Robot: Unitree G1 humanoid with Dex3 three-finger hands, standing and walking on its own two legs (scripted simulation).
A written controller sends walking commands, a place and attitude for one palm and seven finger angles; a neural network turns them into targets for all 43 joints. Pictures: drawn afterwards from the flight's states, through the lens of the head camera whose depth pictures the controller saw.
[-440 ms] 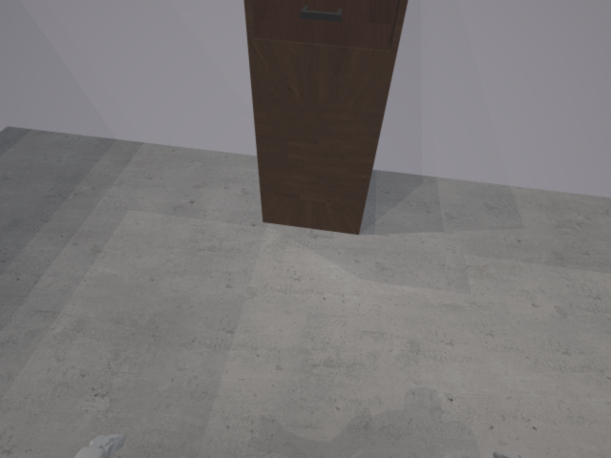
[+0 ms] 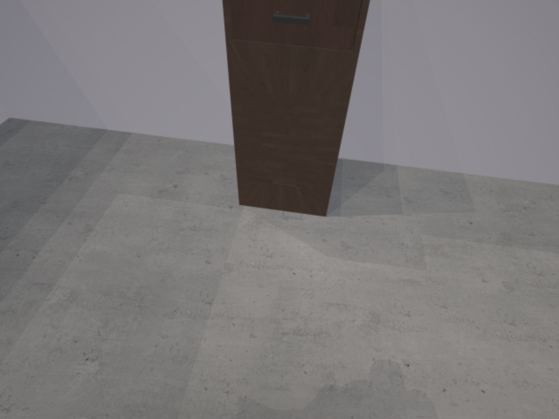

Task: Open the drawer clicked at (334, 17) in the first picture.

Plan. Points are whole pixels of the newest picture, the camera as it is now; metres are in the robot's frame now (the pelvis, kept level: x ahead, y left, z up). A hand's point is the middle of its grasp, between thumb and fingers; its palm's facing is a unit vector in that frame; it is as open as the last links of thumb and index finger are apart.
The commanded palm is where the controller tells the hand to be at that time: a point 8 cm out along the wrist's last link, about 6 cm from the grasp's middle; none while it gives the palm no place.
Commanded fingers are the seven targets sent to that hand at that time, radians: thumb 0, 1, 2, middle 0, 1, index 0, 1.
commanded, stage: stand and wait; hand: left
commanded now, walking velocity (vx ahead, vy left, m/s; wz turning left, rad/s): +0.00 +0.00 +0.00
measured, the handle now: (291, 17) +1.15 +0.04 +0.12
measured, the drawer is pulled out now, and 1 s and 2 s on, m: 0.00 0.00 0.00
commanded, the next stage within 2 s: look at it before walking up in 0.42 s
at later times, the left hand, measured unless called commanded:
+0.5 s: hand out of the picture +0.07 +0.23 -0.15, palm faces -0.04 -0.94 -0.33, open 7.4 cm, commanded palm none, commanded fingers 0.00 0.90 0.90 -0.20 -0.30 -0.20 -0.30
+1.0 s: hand out of the picture +0.06 +0.23 -0.15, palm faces -0.03 -0.94 -0.33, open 7.4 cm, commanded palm none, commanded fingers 0.00 0.90 0.90 -0.20 -0.30 -0.20 -0.30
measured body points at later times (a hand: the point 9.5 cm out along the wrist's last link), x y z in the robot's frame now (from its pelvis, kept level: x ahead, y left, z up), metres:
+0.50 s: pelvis -0.01 -0.01 +0.00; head -0.01 -0.01 +0.45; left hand +0.07 +0.28 -0.13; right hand +0.06 -0.31 -0.13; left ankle +0.00 +0.11 -0.74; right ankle +0.00 -0.14 -0.74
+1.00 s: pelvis -0.01 -0.01 +0.00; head +0.00 -0.01 +0.45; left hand +0.07 +0.28 -0.13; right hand +0.07 -0.31 -0.13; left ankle +0.00 +0.11 -0.74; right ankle +0.00 -0.14 -0.74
